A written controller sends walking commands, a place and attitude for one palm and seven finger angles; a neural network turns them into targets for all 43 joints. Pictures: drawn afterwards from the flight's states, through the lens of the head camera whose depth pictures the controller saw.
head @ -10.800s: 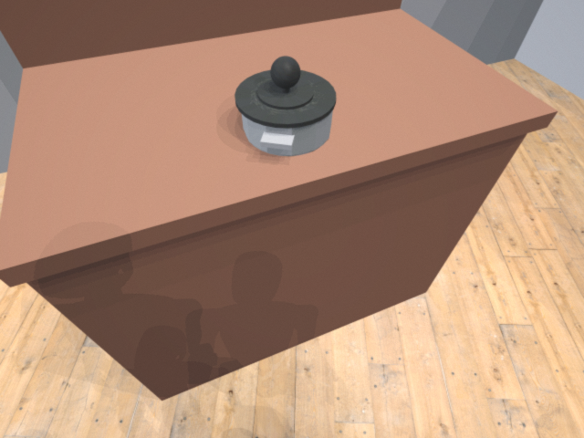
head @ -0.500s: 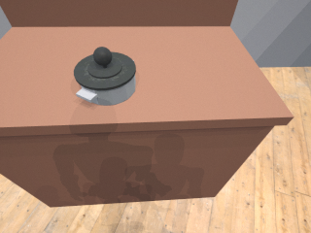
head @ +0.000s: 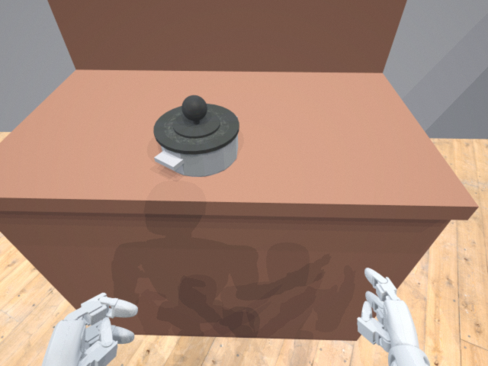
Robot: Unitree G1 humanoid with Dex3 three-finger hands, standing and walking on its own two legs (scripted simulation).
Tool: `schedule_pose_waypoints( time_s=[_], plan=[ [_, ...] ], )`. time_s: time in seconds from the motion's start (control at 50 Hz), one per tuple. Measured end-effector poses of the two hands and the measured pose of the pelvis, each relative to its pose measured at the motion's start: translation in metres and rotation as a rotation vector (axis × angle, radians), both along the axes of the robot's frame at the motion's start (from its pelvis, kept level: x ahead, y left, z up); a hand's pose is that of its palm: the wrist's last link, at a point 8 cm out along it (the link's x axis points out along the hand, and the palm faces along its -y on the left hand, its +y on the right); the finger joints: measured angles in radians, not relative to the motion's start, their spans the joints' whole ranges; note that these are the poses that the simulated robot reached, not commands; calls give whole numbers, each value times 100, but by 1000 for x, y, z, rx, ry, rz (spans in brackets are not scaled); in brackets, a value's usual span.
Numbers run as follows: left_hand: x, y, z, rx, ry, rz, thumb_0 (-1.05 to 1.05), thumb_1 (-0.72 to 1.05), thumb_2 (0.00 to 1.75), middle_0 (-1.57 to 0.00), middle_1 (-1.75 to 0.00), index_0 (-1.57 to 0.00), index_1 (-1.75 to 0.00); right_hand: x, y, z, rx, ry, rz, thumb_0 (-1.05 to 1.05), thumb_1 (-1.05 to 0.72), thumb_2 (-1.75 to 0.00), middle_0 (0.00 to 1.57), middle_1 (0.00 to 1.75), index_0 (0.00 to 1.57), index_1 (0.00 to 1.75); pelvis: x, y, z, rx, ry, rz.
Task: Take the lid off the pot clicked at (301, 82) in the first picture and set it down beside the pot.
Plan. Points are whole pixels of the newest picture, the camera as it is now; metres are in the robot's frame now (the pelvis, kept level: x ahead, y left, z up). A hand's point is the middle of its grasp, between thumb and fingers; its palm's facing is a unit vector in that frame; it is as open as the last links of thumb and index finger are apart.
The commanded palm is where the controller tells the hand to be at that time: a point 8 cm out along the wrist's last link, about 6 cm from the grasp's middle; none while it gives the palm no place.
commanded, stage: lift the closed hand beside the body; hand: left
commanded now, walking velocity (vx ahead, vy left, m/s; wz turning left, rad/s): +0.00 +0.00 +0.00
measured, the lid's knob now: (194, 108) +0.53 +0.17 +0.17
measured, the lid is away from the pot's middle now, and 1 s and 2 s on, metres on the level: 0.00 0.00 0.00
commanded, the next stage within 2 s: raise the hand higher, near the body in 0.16 s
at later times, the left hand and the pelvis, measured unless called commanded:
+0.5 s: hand (77, 292) +0.16 +0.24 +0.12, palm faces +0.32 -0.84 -0.45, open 3.1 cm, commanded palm +0.11 +0.27 +0.15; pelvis +0.01 +0.00 +0.00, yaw -1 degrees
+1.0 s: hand (62, 250) +0.18 +0.24 +0.19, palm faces +0.39 -0.83 -0.40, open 3.1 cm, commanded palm +0.13 +0.27 +0.21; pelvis +0.00 +0.00 +0.01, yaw -2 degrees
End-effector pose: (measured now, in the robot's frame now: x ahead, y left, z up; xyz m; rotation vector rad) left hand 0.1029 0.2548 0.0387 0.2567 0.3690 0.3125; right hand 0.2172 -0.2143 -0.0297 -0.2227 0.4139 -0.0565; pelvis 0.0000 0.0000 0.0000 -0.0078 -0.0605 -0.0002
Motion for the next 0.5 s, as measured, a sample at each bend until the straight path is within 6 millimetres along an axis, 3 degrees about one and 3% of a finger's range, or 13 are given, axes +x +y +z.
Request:
schedule_pose_waypoints(
  time_s=[0.2, 0.32, 0.5],
  plan=[
    [7, 14, 52, 117, -150, 1, 2, 90, 90, -120, -138, -120, -138, -18, 15, -26, 18, 121, 22, 1, -90, -90, 20, 30, 20, 30, 5, 0, 2, 0, -22, 0],
    [15, 20, 84, 210, -227, -29, 2, 90, 90, -127, -146, -127, -146, -32, 16, -40, 46, 176, -2, 2, -90, -90, 20, 30, 20, 30, 8, 1, 2, 1, -28, -13],
    [24, 22, 106, 264, -294, -53, 2, 90, 90, -130, -149, -130, -149, -33, 4, -39, 24, 180, -38, 2, -90, -90, 20, 30, 20, 30, 9, 1, 4, 0, -30, -25]
  ],
)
